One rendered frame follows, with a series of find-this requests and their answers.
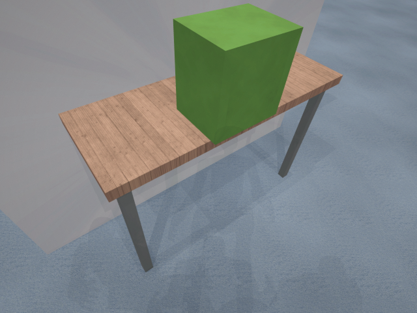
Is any carton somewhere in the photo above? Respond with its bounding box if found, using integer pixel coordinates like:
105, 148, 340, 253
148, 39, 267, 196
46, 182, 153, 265
173, 3, 304, 145

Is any table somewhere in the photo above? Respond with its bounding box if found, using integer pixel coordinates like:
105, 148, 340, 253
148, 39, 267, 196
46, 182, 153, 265
58, 52, 343, 272

